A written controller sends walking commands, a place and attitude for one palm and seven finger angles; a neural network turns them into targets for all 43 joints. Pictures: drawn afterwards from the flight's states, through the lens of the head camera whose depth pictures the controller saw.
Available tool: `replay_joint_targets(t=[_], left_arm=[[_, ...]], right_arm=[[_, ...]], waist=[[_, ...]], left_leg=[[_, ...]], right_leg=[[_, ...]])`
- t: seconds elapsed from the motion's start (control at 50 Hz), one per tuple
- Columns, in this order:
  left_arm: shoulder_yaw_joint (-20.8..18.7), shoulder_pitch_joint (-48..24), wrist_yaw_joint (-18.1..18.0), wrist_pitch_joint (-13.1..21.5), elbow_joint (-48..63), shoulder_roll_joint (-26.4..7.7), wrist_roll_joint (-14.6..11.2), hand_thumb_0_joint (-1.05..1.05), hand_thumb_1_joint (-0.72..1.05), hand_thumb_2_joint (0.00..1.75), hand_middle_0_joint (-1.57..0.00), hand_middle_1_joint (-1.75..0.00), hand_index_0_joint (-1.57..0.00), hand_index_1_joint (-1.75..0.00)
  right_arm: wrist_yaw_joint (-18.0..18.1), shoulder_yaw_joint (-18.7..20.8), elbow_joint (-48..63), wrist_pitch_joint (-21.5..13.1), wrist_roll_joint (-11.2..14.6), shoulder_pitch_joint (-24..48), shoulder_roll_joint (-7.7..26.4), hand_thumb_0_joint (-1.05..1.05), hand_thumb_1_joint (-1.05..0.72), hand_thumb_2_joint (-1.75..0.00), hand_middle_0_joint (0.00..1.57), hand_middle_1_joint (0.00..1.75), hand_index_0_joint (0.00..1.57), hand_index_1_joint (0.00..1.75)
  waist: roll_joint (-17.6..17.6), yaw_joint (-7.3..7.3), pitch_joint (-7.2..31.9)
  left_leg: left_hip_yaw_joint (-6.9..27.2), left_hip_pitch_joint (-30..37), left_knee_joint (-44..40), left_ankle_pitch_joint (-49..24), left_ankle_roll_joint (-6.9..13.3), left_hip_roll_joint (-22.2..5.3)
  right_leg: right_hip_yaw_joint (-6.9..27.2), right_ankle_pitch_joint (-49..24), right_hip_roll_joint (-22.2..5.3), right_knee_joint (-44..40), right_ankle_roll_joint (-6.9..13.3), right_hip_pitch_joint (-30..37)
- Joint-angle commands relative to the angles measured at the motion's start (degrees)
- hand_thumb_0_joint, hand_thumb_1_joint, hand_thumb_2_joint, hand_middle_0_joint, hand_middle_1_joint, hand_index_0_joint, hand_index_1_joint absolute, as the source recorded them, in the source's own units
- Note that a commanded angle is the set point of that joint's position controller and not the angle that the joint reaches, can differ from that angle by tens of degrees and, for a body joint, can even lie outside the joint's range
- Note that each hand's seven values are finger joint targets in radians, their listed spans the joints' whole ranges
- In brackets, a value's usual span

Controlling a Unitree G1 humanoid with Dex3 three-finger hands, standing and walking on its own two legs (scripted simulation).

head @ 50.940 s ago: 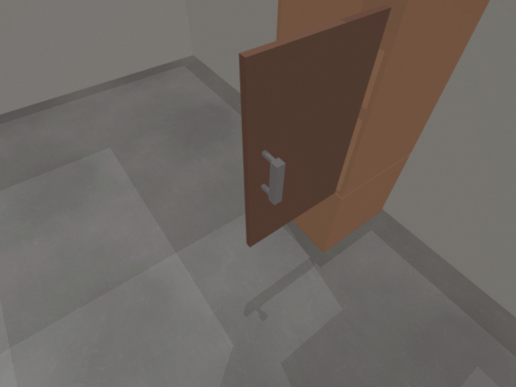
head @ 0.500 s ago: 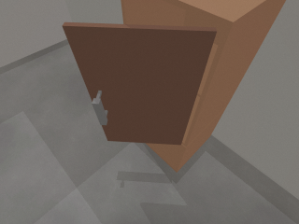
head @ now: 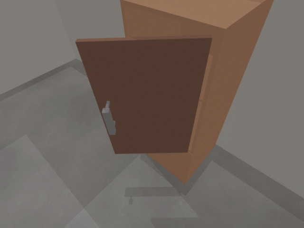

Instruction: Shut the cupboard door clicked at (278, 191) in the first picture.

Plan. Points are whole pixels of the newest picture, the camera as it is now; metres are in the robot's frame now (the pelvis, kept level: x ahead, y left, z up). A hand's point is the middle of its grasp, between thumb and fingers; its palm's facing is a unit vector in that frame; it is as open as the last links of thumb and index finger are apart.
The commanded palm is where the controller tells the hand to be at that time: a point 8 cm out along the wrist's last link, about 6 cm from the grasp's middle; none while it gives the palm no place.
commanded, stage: look again from close up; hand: left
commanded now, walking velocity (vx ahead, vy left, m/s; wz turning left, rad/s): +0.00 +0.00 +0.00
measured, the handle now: (110, 118) +0.49 +0.20 -0.04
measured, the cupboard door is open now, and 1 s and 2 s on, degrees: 42 42 42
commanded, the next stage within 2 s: raise the hand and make a fist in 0.60 s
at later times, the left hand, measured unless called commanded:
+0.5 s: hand out of the picture +0.05 +0.16 -0.17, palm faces +0.01 -0.98 -0.22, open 7.3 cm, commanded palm none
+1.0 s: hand (107, 200) +0.20 +0.14 -0.03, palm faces +0.07 -1.00 -0.03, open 6.7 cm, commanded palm +0.13 +0.20 -0.06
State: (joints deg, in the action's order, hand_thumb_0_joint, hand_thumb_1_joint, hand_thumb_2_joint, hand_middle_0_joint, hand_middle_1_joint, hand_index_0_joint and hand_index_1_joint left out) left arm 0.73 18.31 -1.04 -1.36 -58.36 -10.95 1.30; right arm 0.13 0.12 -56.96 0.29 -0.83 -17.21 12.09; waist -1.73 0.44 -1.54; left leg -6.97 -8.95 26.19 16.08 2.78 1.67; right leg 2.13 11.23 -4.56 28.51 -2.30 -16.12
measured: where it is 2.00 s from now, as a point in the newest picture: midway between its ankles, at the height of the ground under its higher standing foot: outside the picture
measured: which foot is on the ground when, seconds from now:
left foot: down 0.00-1.00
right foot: down 0.00-1.00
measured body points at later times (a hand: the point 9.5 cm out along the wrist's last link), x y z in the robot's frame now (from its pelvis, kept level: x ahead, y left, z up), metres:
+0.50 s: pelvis +0.03 -0.02 +0.00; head +0.04 -0.03 +0.45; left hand +0.05 +0.21 -0.15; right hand +0.03 -0.24 -0.16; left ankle -0.02 +0.08 -0.74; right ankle +0.05 -0.16 -0.74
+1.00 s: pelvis -0.01 -0.05 -0.06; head +0.03 -0.04 +0.38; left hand +0.19 +0.19 -0.02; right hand +0.20 -0.29 -0.12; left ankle -0.01 +0.09 -0.74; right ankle +0.05 -0.16 -0.74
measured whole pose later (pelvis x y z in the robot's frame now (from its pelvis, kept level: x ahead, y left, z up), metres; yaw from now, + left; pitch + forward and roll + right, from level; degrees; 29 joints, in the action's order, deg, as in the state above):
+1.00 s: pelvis -0.01 -0.05 -0.06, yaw +4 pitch +10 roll +1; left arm -8.4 18.4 16.4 35.5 -13.5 -8.8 -12.8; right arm -0.3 4.6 -35.2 -18.7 -0.3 -11.3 14.3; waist 2.3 -0.5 7.4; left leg -1.7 -39.5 57.7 27.6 -1.3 -1.2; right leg -2.3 24.6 -3.6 58.9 0.6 -44.8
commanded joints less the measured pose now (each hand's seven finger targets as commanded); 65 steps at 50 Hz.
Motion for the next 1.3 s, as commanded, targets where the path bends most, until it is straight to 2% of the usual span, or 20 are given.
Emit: replay_joint_targets(t=[0.0, 0.34, 0.66, 0.68, 0.7, 0.72, 0.74, 0.76, 0.78, 0.82, 0.86, 0.92, 0.94, 0.96, 1.0, 1.04, 1.06, 1.16, 1.2, 1.28], left_arm=[[-0.9, -0.5, -0.8, 1.9, 1.8, -6.4, -0.5, 0.0, 0.9, 0.9, -0.2, -0.3, -0.2, -0.3], [-1.1, -1.3, -1.1, 2.4, -1.8, -4.9, -0.6, 0.0, 0.9, 0.9, -0.2, -0.3, -0.2, -0.3], [-1.4, -2.2, -1.1, 2.7, -1.9, -5.2, -0.7, 0.0, 0.9, 0.9, -0.2, -0.3, -0.2, -0.3], [-1.9, 2.8, -3.5, 3.3, -4.7, -6.3, -0.3, 0.0, 0.9, 0.9, -0.2, -0.3, -0.2, -0.3], [-28.3, -48.9, -3.5, 19.8, 88.0, -42.0, -7.1, 0.0, 0.9, 0.9, -0.2, -0.3, -0.2, -0.3], [-2.8, -5.7, -3.7, 13.8, 65.6, -8.2, -7.4, 0.0, 0.9, 0.9, -0.22, -0.32, -0.22, -0.32], [0.7, 7.0, -3.4, 6.5, 65.8, 4.5, -11.6, 0.0, 0.9, 0.9, -0.24, -0.34, -0.24, -0.34], [-2.3, -0.5, -4.5, 7.5, 60.1, 0.1, -9.7, 0.0, 0.9, 0.9, -0.25, -0.36, -0.25, -0.36], [-4.4, -1.9, -3.5, 10.0, 56.6, 0.2, -10.0, 0.0, 0.9, 0.9, -0.27, -0.38, -0.27, -0.38], [-6.7, 9.7, 1.1, 18.3, 46.7, 2.4, -11.3, 0.0, 0.9, 0.9, -0.31, -0.42, -0.31, -0.42], [-10.0, 17.0, 8.3, 28.3, 41.6, 2.5, -13.7, 0.0, 0.9, 0.9, -0.35, -0.46, -0.35, -0.46], [-12.3, 13.2, 19.9, 43.0, 44.6, -2.3, -15.2, 0.0, 0.9, 0.9, -0.4, -0.52, -0.4, -0.52], [-15.9, 13.3, 21.6, 43.4, 44.1, -6.2, -15.4, 0.0, 0.9, 0.9, -0.42, -0.54, -0.42, -0.54], [-14.7, 10.9, 22.9, 42.2, 48.2, -6.1, -16.4, 0.0, 0.9, 0.9, -0.44, -0.56, -0.44, -0.56], [-15.1, 5.9, 23.4, 38.2, 54.4, -6.9, -19.0, 0.0, 0.9, 0.9, -0.47, -0.6, -0.47, -0.6], [-15.7, -1.9, 21.5, 36.6, 66.0, -9.1, -20.3, 0.0, 0.9, 0.9, -0.51, -0.64, -0.51, -0.64], [-15.5, -2.3, 20.3, 36.5, 71.2, -9.3, -20.1, 0.0, 0.9, 0.9, -0.53, -0.66, -0.53, -0.66], [-9.2, -4.9, 17.9, 35.5, 79.0, -7.3, -16.9, 0.0, 0.9, 0.9, -0.62, -0.76, -0.62, -0.76], [-8.4, -3.0, 18.7, 32.6, 75.5, -7.0, -16.9, 0.0, 0.9, 0.9, -0.66, -0.8, -0.66, -0.8], [-11.4, 1.5, 19.8, 25.0, 71.5, -8.8, -17.6, 0.0, 0.9, 0.9, -0.73, -0.88, -0.73, -0.88]], right_arm=[[0.7, 0.6, 1.6, -2.0, 0.1, -0.9, 5.5, 0.0, -0.9, -0.9, 0.2, 0.3, 0.2, 0.3], [1.5, 0.3, -4.0, -2.2, 0.2, -2.5, 2.5, 0.0, -0.9, -0.9, 0.2, 0.3, 0.2, 0.3], [1.7, 0.5, -5.2, -2.2, 0.2, -1.2, 2.9, 0.0, -0.9, -0.9, 0.2, 0.3, 0.2, 0.3], [1.3, 1.3, -1.6, -2.5, 0.8, 2.6, 5.2, 0.0, -0.9, -0.9, 0.2, 0.3, 0.2, 0.3], [8.2, 4.0, 14.0, -13.9, 0.6, -2.3, 16.6, 0.0, -0.9, -0.9, 0.2, 0.3, 0.2, 0.3], [7.9, 1.2, 14.6, -17.2, 3.8, 4.4, 8.5, 0.0, -0.9, -0.9, 0.2, 0.3, 0.2, 0.3], [6.1, 1.0, 17.4, -19.5, 2.4, 7.5, 6.2, 0.0, -0.9, -0.9, 0.2, 0.3, 0.2, 0.3], [4.7, 2.2, 15.3, -21.5, 2.8, 3.8, 6.8, 0.0, -0.9, -0.9, 0.2, 0.3, 0.2, 0.3], [3.8, 3.6, 16.7, -21.6, 2.1, 3.7, 8.2, 0.0, -0.9, -0.9, 0.2, 0.3, 0.2, 0.3], [2.5, 4.7, 20.5, -22.1, 0.7, 5.4, 7.9, 0.0, -0.9, -0.9, 0.2, 0.3, 0.2, 0.3], [0.9, 5.5, 23.6, -22.0, 0.6, 6.2, 7.0, 0.0, -0.9, -0.9, 0.2, 0.3, 0.2, 0.3], [-0.6, 6.3, 28.6, -22.1, 0.3, 8.5, 8.1, 0.0, -0.9, -0.9, 0.2, 0.3, 0.2, 0.3], [-0.8, 6.5, 30.2, -21.3, 0.7, 8.2, 8.5, 0.0, -0.9, -0.9, 0.2, 0.3, 0.2, 0.3], [-0.6, 6.3, 32.9, -20.9, 1.1, 9.7, 8.9, 0.0, -0.9, -0.9, 0.2, 0.3, 0.2, 0.3], [0.4, 6.0, 37.0, -20.0, 2.1, 11.0, 8.8, 0.0, -0.9, -0.9, 0.2, 0.3, 0.2, 0.3], [1.7, 5.5, 39.1, -19.6, 2.1, 10.1, 9.1, 0.0, -0.9, -0.9, 0.2, 0.3, 0.2, 0.3], [2.1, 5.4, 39.3, -19.4, 1.9, 8.9, 8.6, 0.0, -0.9, -0.9, 0.2, 0.3, 0.2, 0.3], [3.8, 4.1, 37.1, -18.8, 1.5, 6.4, 8.8, 0.0, -0.9, -0.9, 0.2, 0.3, 0.2, 0.3], [4.2, 3.7, 36.5, -18.4, 1.9, 6.2, 9.0, 0.0, -0.9, -0.9, 0.2, 0.3, 0.2, 0.3], [4.6, 3.2, 37.5, -17.4, 2.8, 7.3, 8.5, 0.0, -0.9, -0.9, 0.2, 0.3, 0.2, 0.3]], waist=[[2.7, -0.52, -2.1], [2.4, -0.49, -1.9], [1.8, -0.61, -0.7], [6.1, 0.8, 0.9], [2.4, -5.98, 22.5], [-19.7, -1.79, 28.0], [-19.2, 0.92, 22.7], [-8.2, -3.26, 8.4], [-0.7, -3.93, -0.6], [15.0, -1.18, -0.9], [17.1, 2.09, 2.9], [10.6, 2.82, 10.5], [5.3, 4.28, 13.1], [2.5, 4.41, 16.1], [3.5, 3.74, 18.1], [2.6, 2.0, 20.8], [0.1, 1.75, 23.4], [-1.2, -2.52, 21.8], [-0.1, -2.9, 19.8], [1.8, -0.47, 20.6]], left_leg=[[8.7, -5.0, -9.3, 0.6, -0.1, -7.2], [6.6, -1.8, -6.9, -7.3, -1.0, -7.6], [6.3, 0.2, -6.4, -10.6, -1.6, -7.8], [4.5, -3.2, 4.8, -17.8, -3.1, -9.8], [5.3, 13.5, 7.7, -31.1, -1.9, -7.5], [6.2, 11.3, 6.0, -33.7, -2.4, -3.1], [6.2, 6.8, 3.1, -42.7, -4.7, -4.7], [8.1, -1.7, 4.8, -31.6, -4.7, -4.3], [8.8, -10.2, 6.4, -20.4, -4.7, -3.0], [8.3, -21.7, 12.0, -6.9, -3.7, -1.5], [6.5, -28.8, 18.6, -2.4, -4.4, 0.1], [5.4, -38.4, 29.5, 1.8, -4.3, 0.9], [5.0, -40.2, 31.3, 2.0, -3.7, 1.0], [4.4, -40.9, 32.3, 3.2, -3.2, 1.3], [4.1, -43.6, 34.3, 8.8, -2.5, 1.7], [5.3, -44.9, 36.7, 10.0, -1.8, 0.6], [5.7, -43.8, 37.4, 9.0, -1.6, 0.2], [7.9, -42.9, 39.2, 8.8, -1.0, -1.3], [8.3, -44.9, 39.0, 10.8, -1.2, -1.2], [8.2, -47.1, 37.1, 13.5, -1.6, -0.8]], right_leg=[[2.4, 0.4, -0.9, -4.1, 3.8, 2.1], [2.2, -8.3, -1.5, -4.3, 4.1, 4.5], [2.2, -12.6, -1.5, -4.9, 4.2, 5.9], [2.3, -32.9, -4.6, -1.6, 3.3, 7.8], [-0.2, -23.6, 1.1, 8.0, 3.0, 10.1], [-5.1, -12.0, 4.9, 12.8, 3.4, 3.3], [-7.7, -4.4, 3.8, 8.3, 3.3, 2.3], [-7.5, -5.2, 3.6, 6.1, 2.6, -3.2], [-8.6, -5.1, 3.6, 5.0, 2.5, -7.9], [-9.5, 1.0, 3.8, 9.8, 2.4, -13.9], [-7.2, 4.3, 3.0, 15.7, 3.3, -16.7], [-2.2, 6.2, 1.9, 24.9, 4.3, -21.2], [-0.3, 7.0, 1.5, 26.5, 4.9, -21.1], [0.4, 9.8, 1.6, 27.4, 4.8, -21.9], [3.4, 20.6, 1.6, 25.1, 3.9, -23.4], [4.1, 24.8, 2.3, 25.8, 3.7, -25.5], [4.1, 23.5, 2.4, 26.0, 3.6, -24.9], [0.0, 19.3, 4.1, 29.3, 3.6, -31.1], [-0.6, 21.4, 4.2, 28.7, 3.3, -31.9], [0.1, 26.9, 3.6, 26.4, 3.0, -28.8]])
